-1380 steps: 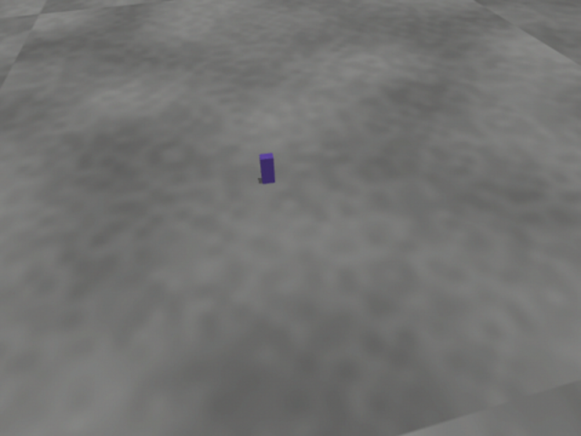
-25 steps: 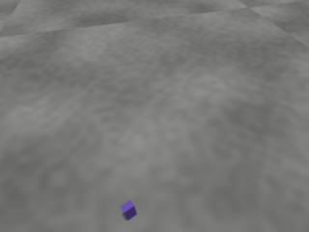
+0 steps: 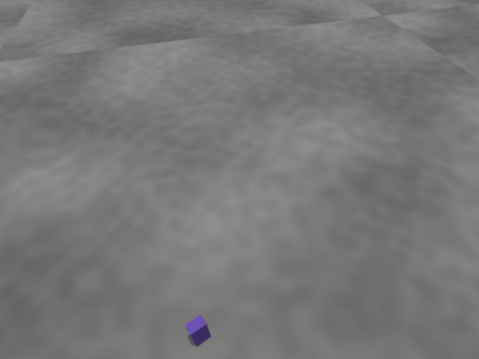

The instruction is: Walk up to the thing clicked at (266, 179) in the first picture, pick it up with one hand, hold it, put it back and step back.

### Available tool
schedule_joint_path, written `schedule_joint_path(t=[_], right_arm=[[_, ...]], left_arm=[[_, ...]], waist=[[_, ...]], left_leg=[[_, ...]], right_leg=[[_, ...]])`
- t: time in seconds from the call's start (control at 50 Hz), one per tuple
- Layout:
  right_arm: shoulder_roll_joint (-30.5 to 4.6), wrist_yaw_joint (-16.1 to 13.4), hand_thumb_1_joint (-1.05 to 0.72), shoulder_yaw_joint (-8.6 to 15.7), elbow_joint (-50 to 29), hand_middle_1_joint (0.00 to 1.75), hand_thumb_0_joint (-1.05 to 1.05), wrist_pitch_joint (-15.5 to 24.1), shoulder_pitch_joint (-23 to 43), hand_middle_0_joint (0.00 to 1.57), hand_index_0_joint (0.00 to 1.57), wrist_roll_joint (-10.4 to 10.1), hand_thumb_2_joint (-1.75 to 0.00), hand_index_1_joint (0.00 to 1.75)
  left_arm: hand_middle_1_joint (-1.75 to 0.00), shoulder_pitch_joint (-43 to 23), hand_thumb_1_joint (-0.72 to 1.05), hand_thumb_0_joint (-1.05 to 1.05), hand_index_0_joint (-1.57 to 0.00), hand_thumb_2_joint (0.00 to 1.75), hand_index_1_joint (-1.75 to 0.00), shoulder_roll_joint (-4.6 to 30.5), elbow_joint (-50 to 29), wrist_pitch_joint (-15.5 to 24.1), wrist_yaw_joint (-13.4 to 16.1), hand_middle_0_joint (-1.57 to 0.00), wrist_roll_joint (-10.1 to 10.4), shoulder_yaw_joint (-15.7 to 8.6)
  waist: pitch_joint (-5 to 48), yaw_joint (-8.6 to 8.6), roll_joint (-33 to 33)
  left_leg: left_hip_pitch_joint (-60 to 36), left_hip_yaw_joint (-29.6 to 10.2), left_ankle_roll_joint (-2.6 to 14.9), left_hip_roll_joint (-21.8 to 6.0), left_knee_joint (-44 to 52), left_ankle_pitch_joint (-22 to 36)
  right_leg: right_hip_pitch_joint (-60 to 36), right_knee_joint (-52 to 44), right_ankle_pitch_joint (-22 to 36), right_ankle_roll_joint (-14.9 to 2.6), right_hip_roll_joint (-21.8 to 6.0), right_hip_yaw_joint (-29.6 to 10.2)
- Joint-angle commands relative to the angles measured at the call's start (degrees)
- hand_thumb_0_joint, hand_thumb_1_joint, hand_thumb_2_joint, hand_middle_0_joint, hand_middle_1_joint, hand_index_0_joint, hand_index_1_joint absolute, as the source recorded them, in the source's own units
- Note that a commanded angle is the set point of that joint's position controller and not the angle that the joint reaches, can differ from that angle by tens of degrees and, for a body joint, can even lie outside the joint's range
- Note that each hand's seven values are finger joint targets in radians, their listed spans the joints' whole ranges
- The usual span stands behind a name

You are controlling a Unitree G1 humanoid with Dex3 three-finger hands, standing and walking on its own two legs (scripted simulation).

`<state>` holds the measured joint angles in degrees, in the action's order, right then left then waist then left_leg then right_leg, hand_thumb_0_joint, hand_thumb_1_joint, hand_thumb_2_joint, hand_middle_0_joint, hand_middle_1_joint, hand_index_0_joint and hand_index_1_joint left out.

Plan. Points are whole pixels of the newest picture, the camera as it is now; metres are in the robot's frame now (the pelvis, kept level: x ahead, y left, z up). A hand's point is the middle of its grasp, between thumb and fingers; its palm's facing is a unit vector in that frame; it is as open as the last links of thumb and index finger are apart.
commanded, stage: stand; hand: left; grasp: from the side
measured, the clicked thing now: (198, 331) +0.38 +0.20 -0.71
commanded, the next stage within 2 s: step back in 0.40 s
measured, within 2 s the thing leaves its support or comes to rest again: neither
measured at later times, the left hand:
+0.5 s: hand out of the picture +0.07 +0.26 -0.16, palm faces +0.01 -0.94 -0.35, open 7.4 cm
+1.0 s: hand out of the picture +0.04 +0.30 -0.18, palm faces -0.10 -0.93 -0.36, open 7.4 cm
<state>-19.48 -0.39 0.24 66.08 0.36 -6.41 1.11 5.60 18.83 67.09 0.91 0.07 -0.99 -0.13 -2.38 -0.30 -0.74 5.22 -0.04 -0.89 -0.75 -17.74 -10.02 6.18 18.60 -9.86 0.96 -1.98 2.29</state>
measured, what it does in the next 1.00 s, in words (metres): walks backwards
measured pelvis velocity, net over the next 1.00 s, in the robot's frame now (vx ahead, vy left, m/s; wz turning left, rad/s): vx -0.10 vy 0.05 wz -0.05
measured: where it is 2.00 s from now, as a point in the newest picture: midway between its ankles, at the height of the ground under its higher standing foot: outside the picture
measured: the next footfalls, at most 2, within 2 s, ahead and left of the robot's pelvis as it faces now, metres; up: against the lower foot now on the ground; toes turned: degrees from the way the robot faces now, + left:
right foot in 1.10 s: -0.10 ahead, -0.09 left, +0.00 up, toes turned -1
left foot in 1.40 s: -0.17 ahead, +0.16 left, +0.00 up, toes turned -3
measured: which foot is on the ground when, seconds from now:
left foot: down 0.00-1.00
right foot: down 0.00-0.68, up 0.70-1.00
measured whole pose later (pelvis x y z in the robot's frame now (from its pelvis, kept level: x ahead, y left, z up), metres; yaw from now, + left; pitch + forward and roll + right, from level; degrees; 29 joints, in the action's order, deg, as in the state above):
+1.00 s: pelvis -0.10 +0.05 -0.02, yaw -3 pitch -1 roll -1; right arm -19.9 -1.1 2.9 49.7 -1.3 -8.1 1.5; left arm 5.3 22.2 50.2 -3.1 0.9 -0.9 -3.4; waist -12.0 1.2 1.4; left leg 19.0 2.2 3.1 0.2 -35.7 -15.5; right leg 21.8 56.9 -29.4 1.0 4.0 -6.9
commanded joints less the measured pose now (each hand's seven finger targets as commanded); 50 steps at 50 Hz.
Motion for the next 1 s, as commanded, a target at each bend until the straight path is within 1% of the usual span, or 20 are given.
schedule_joint_path(t=[0.0, 0.22, 0.36, 0.38, 0.44, 0.48, 0.52, 0.54, 0.58, 0.62, 0.64, 0.66, 0.68, 0.7, 0.72, 0.76, 0.8, 0.9, 0.94, 0.98], right_arm=[[-11.43, -0.53, -0.90, 1.97, -3.26, 0.30, 0.00, 1.21, 2.00, 0.20, 0.20, -0.10, -0.90, 0.30], [-11.43, -0.43, -0.90, 1.80, -3.25, 0.30, 0.00, 1.33, 1.68, 0.20, 0.20, -0.25, -0.90, 0.30], [-11.71, -0.36, -0.90, 1.76, -3.41, 0.30, 0.00, 1.16, 1.51, 0.20, 0.20, -0.29, -0.90, 0.30], [-14.74, 0.00, -0.90, 3.13, -4.68, 0.30, 0.00, 0.16, 3.25, 0.20, 0.20, -0.54, -0.90, 0.30], [-13.23, 0.13, -0.90, 3.57, -7.05, 0.30, 0.00, -0.77, 1.45, 0.20, 0.20, -1.48, -0.90, 0.30], [-12.77, 0.18, -0.90, 3.94, -8.17, 0.30, 0.00, -1.48, -0.24, 0.20, 0.20, -1.39, -0.90, 0.30], [-12.37, 0.48, -0.90, 4.62, -9.50, 0.30, 0.00, -2.58, -1.89, 0.20, 0.20, -1.03, -0.90, 0.30], [-12.30, 0.71, -0.90, 4.74, -10.19, 0.30, 0.00, -3.01, -3.53, 0.20, 0.20, -0.92, -0.90, 0.30], [-12.52, 0.96, -0.90, 5.21, -10.69, 0.30, 0.00, -3.01, -6.30, 0.20, 0.20, -1.21, -0.90, 0.30], [-12.64, 0.88, -0.90, 5.56, -10.93, 0.30, 0.00, -2.20, -7.62, 0.20, 0.20, -0.67, -0.90, 0.30], [-13.72, 0.63, -0.90, 5.77, -11.41, 0.30, 0.00, -1.85, -7.11, 0.20, 0.20, 0.09, -0.90, 0.30], [-18.63, 0.49, -0.90, 6.96, -12.69, 0.30, 0.00, -1.40, -5.83, 0.20, 0.20, 1.50, -0.90, 0.30], [-20.71, 0.34, -0.90, 7.37, -13.38, 0.30, 0.00, -1.00, -5.71, 0.20, 0.20, 1.23, -0.90, 0.30], [-21.93, 0.10, -0.90, 7.63, -14.96, 0.30, 0.00, -0.96, -4.30, 0.20, 0.20, 0.89, -0.90, 0.30], [-20.45, -0.41, -0.90, 7.50, -15.60, 0.30, 0.00, -1.02, -2.66, 0.20, 0.20, 0.79, -0.90, 0.30], [-16.84, -1.38, -0.90, 6.66, -16.84, 0.30, 0.00, -0.80, 1.72, 0.20, 0.20, 1.16, -0.90, 0.30], [-15.65, -1.74, -0.90, 6.49, -17.93, 0.30, 0.00, -0.57, -0.60, 0.20, 0.20, 0.73, -0.90, 0.30], [-15.58, -1.96, -0.90, 6.94, -18.75, 0.30, 0.00, -0.52, -6.07, 0.20, 0.20, 0.23, -0.90, 0.30], [-16.36, -1.89, -0.90, 7.04, -19.63, 0.30, 0.00, -0.61, -6.03, 0.20, 0.20, 0.25, -0.90, 0.30], [-16.80, -1.69, -0.90, 7.00, -20.64, 0.30, 0.00, -0.85, -4.23, 0.20, 0.20, 0.20, -0.90, 0.30]], left_arm=[[-0.30, -2.25, 0.90, 0.00, -0.20, 0.90, -0.30, 12.27, -3.43, 0.89, 0.91, -0.20, 0.17, -2.39], [-0.30, -1.55, 0.90, 0.00, -0.20, 0.90, -0.30, 12.45, -3.70, 1.07, 0.77, -0.20, 0.28, -2.52], [-0.30, -1.34, 0.90, 0.00, -0.20, 0.90, -0.30, 12.45, -3.45, 0.99, 0.70, -0.20, 0.29, -2.51], [-0.30, -0.84, 0.90, 0.00, -0.20, 0.90, -0.30, 16.54, -5.29, 0.51, 1.00, -0.20, 1.29, -5.23], [-0.30, 0.22, 0.90, 0.00, -0.20, 0.90, -0.30, 16.58, -8.20, 0.18, 1.43, -0.20, 1.44, -6.03], [-0.30, -1.77, 0.90, 0.00, -0.20, 0.90, -0.30, 17.46, -10.87, -0.34, 1.43, -0.20, 1.09, -6.48], [-0.30, -4.26, 0.90, 0.00, -0.20, 0.90, -0.30, 18.60, -13.74, -0.76, 1.70, -0.20, 0.12, -6.84], [-0.30, -5.02, 0.90, 0.00, -0.20, 0.90, -0.30, 18.72, -15.10, -0.87, 1.72, -0.20, -0.45, -7.01], [-0.30, -8.27, 0.90, 0.00, -0.20, 0.90, -0.30, 17.82, -17.08, -1.14, 1.89, -0.20, -0.61, -6.53], [-0.30, -8.13, 0.90, 0.00, -0.20, 0.90, -0.30, 16.59, -18.12, -1.97, 1.78, -0.20, -0.39, -5.88], [-0.30, -6.88, 0.90, 0.00, -0.20, 0.90, -0.30, 15.01, -18.68, -2.60, 1.63, -0.20, 0.13, -5.67], [-0.30, -4.93, 0.90, 0.00, -0.20, 0.90, -0.30, 12.03, -19.55, -3.19, 1.71, -0.20, 0.90, -5.16], [-0.30, -3.95, 0.90, 0.00, -0.20, 0.90, -0.30, 12.05, -19.25, -3.74, 2.20, -0.20, 0.67, -5.41], [-0.30, -2.68, 0.90, 0.00, -0.20, 0.90, -0.30, 12.18, -19.25, -3.82, 2.79, -0.20, 0.49, -5.38], [-0.30, -3.95, 0.90, 0.00, -0.20, 0.90, -0.30, 12.83, -18.81, -3.87, 3.12, -0.20, 0.20, -5.59], [-0.30, -0.65, 0.90, 0.00, -0.20, 0.90, -0.30, 13.54, -18.07, -3.69, 2.90, -0.20, 1.02, -5.48], [-0.30, 0.66, 0.90, 0.00, -0.20, 0.90, -0.30, 14.18, -18.52, -3.51, 2.45, -0.20, 0.62, -6.02], [-0.30, -0.88, 0.90, 0.00, -0.20, 0.90, -0.30, 13.34, -21.89, -2.72, 1.85, -0.20, 0.13, -6.45], [-0.30, -0.25, 0.90, 0.00, -0.20, 0.90, -0.30, 12.98, -22.31, -2.53, 1.69, -0.20, 0.13, -6.58], [-0.30, 2.02, 0.90, 0.00, -0.20, 0.90, -0.30, 12.64, -21.95, -2.35, 1.36, -0.20, -0.03, -6.71]], waist=[[2.77, 0.12, 1.22], [3.72, 0.13, 0.48], [2.10, 0.20, 0.77], [-3.04, 0.08, 1.58], [4.15, 0.56, 3.14], [6.96, 1.03, 6.35], [6.15, 1.24, 11.87], [5.64, 1.75, 12.68], [5.13, 3.52, 12.50], [5.50, 3.61, 8.63], [4.01, 3.02, 2.16], [3.70, 1.89, -10.08], [4.20, 1.77, -8.65], [6.03, 2.17, -10.06], [5.49, 2.18, -8.05], [4.35, -0.95, -6.93], [4.66, -0.13, -6.93], [5.81, 3.08, -5.61], [6.38, 3.24, -6.12], [7.72, 2.35, -7.56]], left_leg=[[1.22, -4.72, 1.54, -6.52, 3.08, 6.09], [1.42, -4.48, 1.72, -6.36, 2.94, 6.36], [1.67, -5.01, 1.78, -6.43, 3.35, 4.12], [5.68, -5.44, 3.09, -5.22, -3.53, 13.97], [4.92, -3.01, 3.34, -2.93, -12.42, 15.31], [6.69, -0.80, 2.74, 0.19, -19.31, 7.75], [9.04, -1.07, 3.21, 3.34, -31.06, -15.01], [10.01, -3.19, 3.74, 2.33, -33.68, -20.18], [8.93, -4.13, 4.16, 1.01, -31.50, -17.61], [7.95, -1.20, 3.53, 1.10, -17.86, -2.32], [8.64, -5.54, 4.07, -2.67, -8.49, 11.11], [5.20, -19.99, 7.00, -12.22, -4.18, 25.64], [3.85, -23.09, 11.89, -16.41, -5.18, 36.91], [3.23, -26.69, 14.39, -19.48, -5.05, 37.45], [4.69, -25.26, 14.75, -18.87, -5.01, 32.44], [1.69, -15.89, 13.57, -13.84, -8.87, 32.10], [-0.20, -15.21, 14.03, -13.14, -10.07, 31.69], [-7.77, -14.81, 15.44, -13.80, -12.10, 32.32], [-6.34, -14.48, 16.06, -14.49, -12.54, 31.58], [-3.97, -13.53, 14.74, -13.91, -13.06, 26.07]], right_leg=[[-1.14, -3.27, 5.73, -1.51, -5.95, -5.14], [-2.31, -2.97, 8.14, -1.73, -6.30, -5.53], [-1.08, -3.71, 4.69, -1.68, -5.99, -5.44], [2.85, 1.09, 15.92, -2.36, -5.54, -6.47], [1.01, 3.54, 23.05, -6.14, -7.88, -7.61], [1.52, 2.95, 22.96, -10.34, -12.55, -11.76], [6.49, 2.09, 21.89, -15.43, -18.62, -16.16], [8.06, 3.43, 21.44, -16.36, -19.78, -16.21], [10.95, 7.68, 21.83, -14.21, -17.34, -12.70], [9.50, 14.49, 17.05, -9.46, -11.67, -8.17], [9.84, 20.88, 9.34, -6.34, -6.38, -5.43], [17.42, 31.63, -6.09, -3.06, 3.19, -3.37], [20.48, 39.37, -26.54, -2.80, 7.54, -8.98], [22.00, 45.63, -29.44, -2.57, 8.65, -13.16], [21.99, 49.19, -27.44, -3.04, 8.24, -15.76], [25.57, 52.78, -21.34, -2.57, 7.56, -15.05], [24.19, 52.54, -19.55, -1.39, 6.84, -13.48], [24.59, 40.45, -20.30, 0.49, 5.94, -10.98], [21.77, 35.44, -20.07, 0.27, 4.96, -9.16], [17.54, 27.54, -18.10, -0.46, 3.60, -6.47]])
